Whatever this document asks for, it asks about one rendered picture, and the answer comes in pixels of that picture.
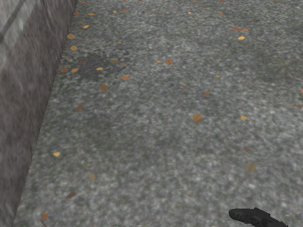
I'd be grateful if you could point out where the robot right hand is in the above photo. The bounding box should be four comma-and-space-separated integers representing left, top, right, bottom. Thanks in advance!
228, 207, 289, 227

